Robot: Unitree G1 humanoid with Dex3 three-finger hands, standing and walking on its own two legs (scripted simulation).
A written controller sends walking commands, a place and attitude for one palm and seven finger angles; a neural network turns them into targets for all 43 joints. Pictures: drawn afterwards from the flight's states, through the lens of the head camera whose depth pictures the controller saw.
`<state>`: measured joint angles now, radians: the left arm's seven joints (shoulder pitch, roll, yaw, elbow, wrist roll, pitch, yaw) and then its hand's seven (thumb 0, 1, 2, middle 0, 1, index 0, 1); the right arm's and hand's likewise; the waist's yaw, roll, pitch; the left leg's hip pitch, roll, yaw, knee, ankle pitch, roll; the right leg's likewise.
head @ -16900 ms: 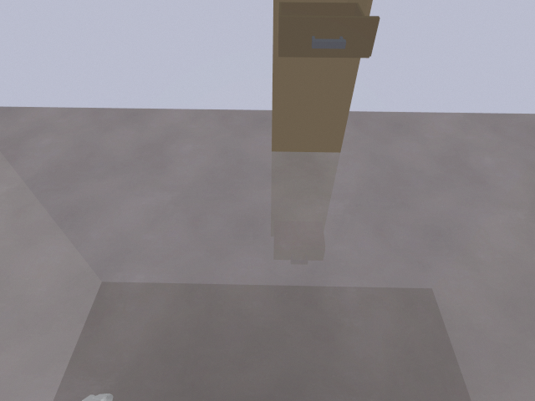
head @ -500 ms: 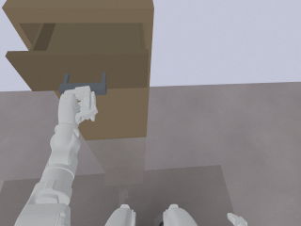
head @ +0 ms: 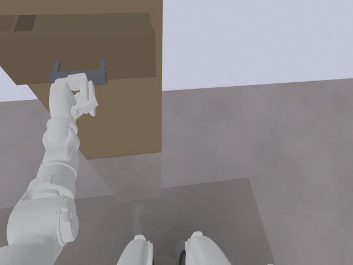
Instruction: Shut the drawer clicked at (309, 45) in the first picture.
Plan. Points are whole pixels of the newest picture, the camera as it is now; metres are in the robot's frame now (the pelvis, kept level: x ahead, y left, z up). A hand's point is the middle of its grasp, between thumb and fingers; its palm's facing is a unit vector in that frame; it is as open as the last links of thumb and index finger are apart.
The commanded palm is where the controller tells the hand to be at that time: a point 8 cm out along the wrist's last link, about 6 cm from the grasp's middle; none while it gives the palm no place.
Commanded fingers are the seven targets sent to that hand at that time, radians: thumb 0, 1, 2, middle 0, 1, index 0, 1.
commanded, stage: push the drawer shut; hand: left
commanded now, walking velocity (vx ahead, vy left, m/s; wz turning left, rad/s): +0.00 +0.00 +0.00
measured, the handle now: (79, 71) +0.55 +0.21 +0.07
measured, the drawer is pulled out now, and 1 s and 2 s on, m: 0.07 0.00 0.00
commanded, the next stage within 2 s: pull the fist back off the drawer in 0.94 s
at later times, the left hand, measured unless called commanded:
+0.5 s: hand (92, 81) +0.52 +0.18 +0.06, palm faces +0.10 -0.99 -0.03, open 2.7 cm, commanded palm +0.52 +0.22 +0.06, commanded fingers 0.00 0.90 0.90 -1.40 -1.60 -1.40 -1.60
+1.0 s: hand (89, 73) +0.55 +0.19 +0.06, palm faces +0.08 -1.00 -0.03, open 2.9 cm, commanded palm +0.58 +0.22 +0.06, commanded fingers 0.00 0.90 0.90 -1.40 -1.60 -1.40 -1.60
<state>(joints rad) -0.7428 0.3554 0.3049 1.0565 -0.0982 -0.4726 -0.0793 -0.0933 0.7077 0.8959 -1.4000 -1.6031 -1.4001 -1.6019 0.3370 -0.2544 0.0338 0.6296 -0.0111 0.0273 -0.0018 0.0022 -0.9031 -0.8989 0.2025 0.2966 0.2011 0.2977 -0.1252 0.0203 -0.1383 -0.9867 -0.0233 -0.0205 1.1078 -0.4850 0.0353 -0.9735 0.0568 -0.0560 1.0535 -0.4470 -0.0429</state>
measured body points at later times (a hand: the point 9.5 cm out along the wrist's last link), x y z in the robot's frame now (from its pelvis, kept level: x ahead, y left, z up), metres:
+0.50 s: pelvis +0.00 +0.00 +0.00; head +0.14 +0.02 +0.42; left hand +0.51 +0.23 +0.06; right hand +0.00 -0.27 -0.11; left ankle +0.02 +0.09 -0.66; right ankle +0.03 -0.10 -0.66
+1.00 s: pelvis -0.01 +0.01 -0.02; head +0.15 +0.05 +0.40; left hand +0.54 +0.24 +0.06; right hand -0.04 -0.25 -0.11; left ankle +0.02 +0.09 -0.66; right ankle +0.03 -0.10 -0.66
